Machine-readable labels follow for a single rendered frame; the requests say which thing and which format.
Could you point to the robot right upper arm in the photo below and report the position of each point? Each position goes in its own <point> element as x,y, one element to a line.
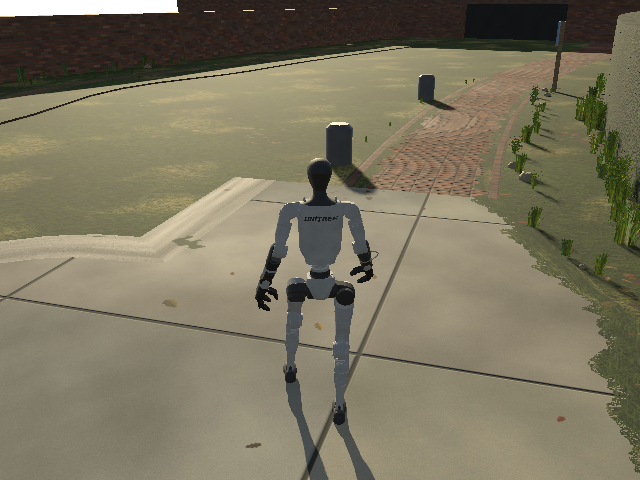
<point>351,211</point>

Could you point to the robot right foot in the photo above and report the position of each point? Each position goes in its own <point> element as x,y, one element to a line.
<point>338,415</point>

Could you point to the robot left hand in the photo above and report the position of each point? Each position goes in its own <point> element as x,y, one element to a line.
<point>260,296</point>

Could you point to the robot right hand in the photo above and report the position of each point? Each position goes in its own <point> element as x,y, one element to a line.
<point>365,278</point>

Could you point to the robot foot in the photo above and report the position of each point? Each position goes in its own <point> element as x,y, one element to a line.
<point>338,415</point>
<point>290,375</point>

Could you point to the right robot forearm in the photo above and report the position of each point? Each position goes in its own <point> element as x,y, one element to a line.
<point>365,259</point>

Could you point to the robot left foot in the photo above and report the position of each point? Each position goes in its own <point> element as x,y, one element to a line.
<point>290,375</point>

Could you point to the left robot forearm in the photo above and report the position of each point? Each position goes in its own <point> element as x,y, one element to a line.
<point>270,269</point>

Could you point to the robot left upper arm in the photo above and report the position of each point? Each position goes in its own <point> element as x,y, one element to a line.
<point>287,212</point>

